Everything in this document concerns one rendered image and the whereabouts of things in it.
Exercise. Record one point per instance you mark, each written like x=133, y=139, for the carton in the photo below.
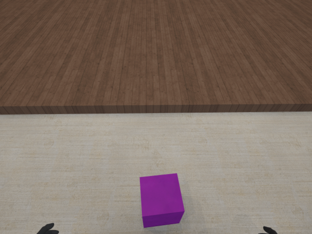
x=161, y=200

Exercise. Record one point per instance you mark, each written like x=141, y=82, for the left robot hand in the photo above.
x=46, y=229

